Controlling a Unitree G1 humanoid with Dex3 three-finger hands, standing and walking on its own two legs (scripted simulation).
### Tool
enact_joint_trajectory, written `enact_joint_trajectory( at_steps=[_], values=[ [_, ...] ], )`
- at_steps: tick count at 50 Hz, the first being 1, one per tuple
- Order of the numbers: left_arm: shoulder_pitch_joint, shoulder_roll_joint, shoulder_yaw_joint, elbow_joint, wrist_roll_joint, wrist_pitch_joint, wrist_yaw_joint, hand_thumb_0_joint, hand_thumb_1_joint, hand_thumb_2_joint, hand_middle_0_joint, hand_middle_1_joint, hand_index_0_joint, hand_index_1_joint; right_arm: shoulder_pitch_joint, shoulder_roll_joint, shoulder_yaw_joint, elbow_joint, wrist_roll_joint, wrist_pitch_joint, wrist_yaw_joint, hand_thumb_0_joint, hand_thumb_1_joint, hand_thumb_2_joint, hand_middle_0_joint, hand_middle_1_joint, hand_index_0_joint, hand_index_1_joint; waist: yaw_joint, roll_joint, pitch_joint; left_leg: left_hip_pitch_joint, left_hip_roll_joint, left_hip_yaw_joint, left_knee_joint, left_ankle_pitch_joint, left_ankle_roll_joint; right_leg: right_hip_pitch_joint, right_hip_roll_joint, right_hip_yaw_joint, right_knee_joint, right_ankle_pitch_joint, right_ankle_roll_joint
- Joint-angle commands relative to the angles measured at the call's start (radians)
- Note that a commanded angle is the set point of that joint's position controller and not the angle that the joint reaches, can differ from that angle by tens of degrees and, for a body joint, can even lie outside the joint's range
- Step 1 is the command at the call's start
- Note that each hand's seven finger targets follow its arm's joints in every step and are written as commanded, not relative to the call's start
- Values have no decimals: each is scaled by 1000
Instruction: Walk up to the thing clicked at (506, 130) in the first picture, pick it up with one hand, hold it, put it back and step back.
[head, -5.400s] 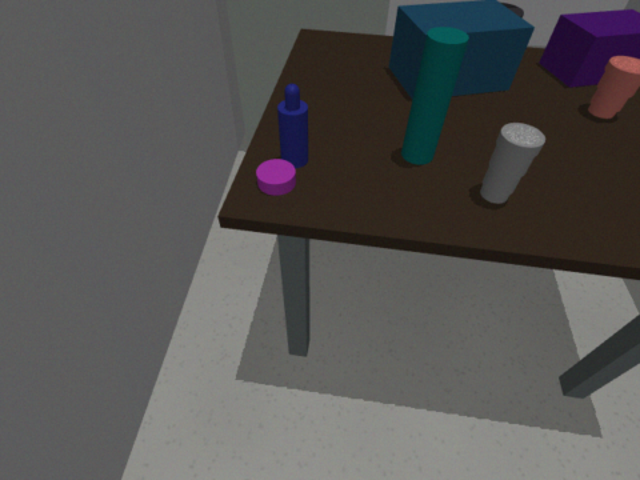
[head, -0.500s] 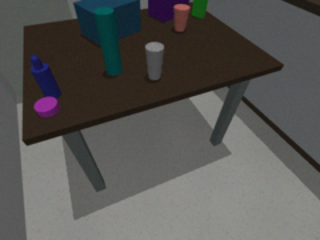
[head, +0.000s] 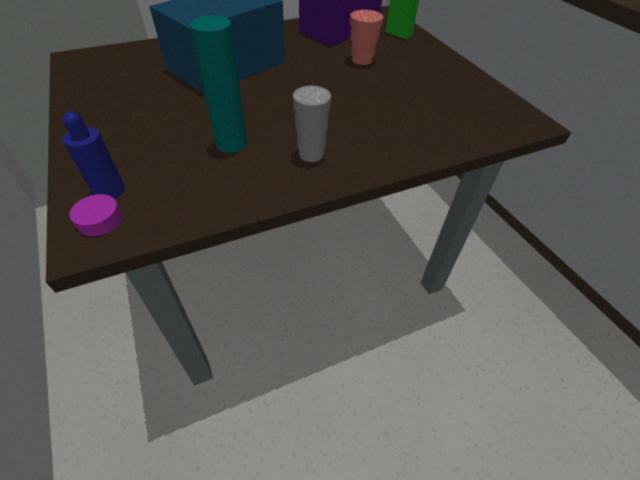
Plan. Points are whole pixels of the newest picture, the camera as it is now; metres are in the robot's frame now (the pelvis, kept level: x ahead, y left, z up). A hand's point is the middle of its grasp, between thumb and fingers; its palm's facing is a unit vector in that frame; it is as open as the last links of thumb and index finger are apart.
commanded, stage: stand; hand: right
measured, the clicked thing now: (311, 126) +0.76 +0.03 +0.02
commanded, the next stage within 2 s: walk up in 0.78 s
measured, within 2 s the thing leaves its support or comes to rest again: neither
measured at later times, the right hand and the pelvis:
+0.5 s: hand out of the picture +0.07 -0.25 -0.16, palm faces -0.01 +0.94 -0.34, open 7.4 cm; pelvis +0.00 +0.00 +0.00, yaw +0 degrees
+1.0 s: hand out of the picture +0.09 -0.27 -0.16, palm faces -0.14 +0.92 -0.36, open 7.4 cm; pelvis +0.03 -0.01 -0.01, yaw +7 degrees
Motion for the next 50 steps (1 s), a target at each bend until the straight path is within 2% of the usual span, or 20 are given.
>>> enact_joint_trajectory(
  at_steps=[1, 6, 9, 16, 21, 26, 32, 35, 38, 39, 40, 41, 43, 44, 45, 46, 47, 48, 49, 50],
  values=[
    [-25, 208, 38, -58, 0, -26, 17, 0, 900, 900, -200, -300, -200, -300, -32, -221, -45, -58, 0, -24, -13, 0, -900, -900, 200, 300, 200, 300, 1, 5, -93, 39, 129, -93, -44, 150, 24, -2, -105, 60, -36, 159, -51],
    [-26, 211, 38, -58, 2, -28, 18, 0, 900, 900, -200, -300, -200, -300, -40, -216, -46, -62, 1, -24, -13, 0, -900, -900, 200, 300, 200, 300, 1, -4, -103, 56, 130, -95, -37, 187, 24, 1, -104, 56, -32, 198, -51],
    [-22, 207, 39, -57, -2, -25, 19, 0, 900, 900, -200, -300, -200, -300, -36, -220, -47, -59, -1, -21, -14, 0, -900, -900, 200, 300, 200, 300, 2, 1, -77, 43, 127, -93, -52, 131, 23, -18, -100, 56, -39, 135, -52],
    [-20, 212, 43, -53, 0, -22, 16, 0, 900, 900, -200, -300, -200, -300, -30, -212, -45, -60, -2, -22, -11, 0, -900, -900, 200, 300, 200, 300, 2, 2, -60, 3, 119, -97, -74, 69, 23, -8, -99, 59, -43, 96, -55],
    [-21, 207, 45, -56, 0, -22, 15, 0, 900, 900, -200, -300, -200, -300, -31, -221, -47, -58, -2, -25, -13, 0, -900, -900, 200, 300, 200, 300, 4, 13, -78, 25, 122, -99, -67, 92, 24, -10, -98, 59, -40, 107, -55],
    [-24, 209, 43, -61, 0, -25, 16, 0, 900, 900, -200, -300, -200, -300, -24, -217, -46, -59, 0, -26, -14, 0, -900, -900, 200, 300, 200, 300, 1, 0, -92, 43, 126, -96, -45, 170, 22, 1, -104, 61, -31, 165, -54],
    [-13, 208, 43, -56, 0, -22, 15, 0, 900, 900, -200, -300, -200, -300, -20, -223, -45, -57, -2, -22, -13, 0, -900, -900, 200, 300, 200, 300, 2, 6, -53, 2, 118, -101, -67, 55, 22, -11, -101, 59, -52, 80, -53],
    [-14, 210, 43, -55, 1, -22, 15, 0, 900, 900, -200, -300, -200, -300, -22, -221, -45, -58, -2, -22, -12, 0, -900, -900, 200, 300, 200, 300, 1, 4, -54, 4, 119, -108, -73, 39, 22, -21, -99, 57, -50, 64, -53],
    [-12, 210, 41, -59, 4, -25, 15, 0, 900, 900, -200, -300, -200, -300, -29, -219, -45, -63, -2, -24, -12, 0, -900, -900, 200, 300, 200, 300, 3, -2, -81, 29, 126, -106, -54, 110, 24, -12, -102, 54, -44, 111, -53],
    [-3, 266, 103, -120, 16, -35, -7, 0, 900, 900, -200, -300, -200, -300, 69, -256, -84, -109, -5, -24, 7, 0, -900, -900, 200, 300, 200, 300, 16, 5, -155, -31, 84, -182, -23, -254, 95, 65, -23, -30, 68, -278, -73],
    [3, 259, 110, -121, 29, -32, -13, 0, 900, 900, -200, -300, -200, -300, 79, -274, -94, -112, -13, -21, 13, 0, -900, -900, 200, 300, 200, 300, 20, 38, -77, -119, 119, -251, -50, -430, 117, 6, -23, -15, 122, -377, -83],
    [0, 248, 114, -146, 34, -33, -20, 0, 900, 900, -200, -300, -200, -300, 70, -277, -100, -134, -18, -20, 14, 0, -900, -900, 200, 300, 200, 300, 25, 59, -16, -152, 141, -302, -68, -478, 131, -83, -20, -12, 169, -390, -87],
    [28, 219, 120, -175, 32, -33, -27, 0, 900, 900, -200, -300, -200, -300, 50, -281, -111, -183, -26, -22, 16, 0, -900, -900, 200, 300, 200, 300, 46, 84, 69, -200, 169, -358, -62, -433, 150, -145, -3, -32, 200, -307, -89],
    [66, 217, 125, -178, 27, -37, -26, 0, 900, 900, -200, -300, -200, -300, 43, -275, -111, -206, -25, -26, 17, 0, -900, -900, 200, 300, 200, 300, 67, 81, 48, -216, 160, -354, -28, -382, 145, -106, -10, -12, 177, -276, -100],
    [120, 224, 132, -174, 27, -43, -24, 0, 900, 900, -200, -300, -200, -300, 26, -258, -111, -233, -24, -28, 19, 0, -900, -900, 200, 300, 200, 300, 92, 68, 19, -272, 124, -315, 44, -344, 123, -19, -33, 28, 112, -297, -115],
    [184, 252, 144, -167, 30, -49, -22, 0, 900, 900, -200, -300, -200, -300, -5, -220, -102, -264, -21, -28, 22, 0, -900, -900, 200, 300, 200, 300, 126, 4, 3, -416, 38, -216, 177, -310, 77, 135, -88, 144, 2, -381, -149],
    [235, 327, 167, -166, 40, -54, -19, 0, 900, 900, -200, -300, -200, -300, -35, -178, -95, -295, -23, -27, 20, 0, -900, -900, 200, 300, 200, 300, 155, -151, 19, -609, -76, -50, 421, -288, 42, 264, -250, 372, -158, -532, -224],
    [195, 352, 176, -203, 46, -59, -19, 0, 900, 900, -200, -300, -200, -300, -16, -199, -104, -299, -38, -27, 11, 0, -900, -900, 200, 300, 200, 300, 138, -121, 65, -642, -5, -72, 569, -311, 26, 200, -391, 453, -201, -462, -282],
    [137, 332, 170, -239, 39, -60, -19, 0, 900, 900, -200, -300, -200, -300, 45, -227, -108, -289, -31, -34, 12, 0, -900, -900, 200, 300, 200, 300, 98, -70, 85, -616, 44, -86, 592, -289, 23, 161, -407, 414, -181, -319, -319],
    [96, 307, 161, -258, 34, -61, -18, 0, 900, 900, -200, -300, -200, -300, 76, -235, -110, -285, -23, -40, 17, 0, -900, -900, 200, 300, 200, 300, 69, -64, 118, -581, 86, -93, 580, -270, 18, 127, -379, 328, -152, -169, -319]
  ],
)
